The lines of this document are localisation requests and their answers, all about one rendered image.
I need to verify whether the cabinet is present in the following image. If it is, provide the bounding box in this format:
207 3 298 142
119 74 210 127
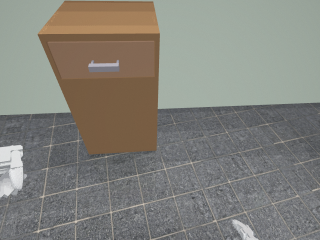
37 0 160 155

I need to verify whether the handle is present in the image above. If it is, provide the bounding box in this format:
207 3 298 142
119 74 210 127
88 60 120 72

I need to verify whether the drawer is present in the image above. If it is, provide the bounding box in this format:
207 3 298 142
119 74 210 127
47 41 154 79

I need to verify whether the robot left hand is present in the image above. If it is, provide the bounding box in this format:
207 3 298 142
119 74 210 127
0 145 27 199

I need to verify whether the robot right hand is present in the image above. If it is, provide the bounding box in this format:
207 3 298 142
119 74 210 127
232 219 259 240

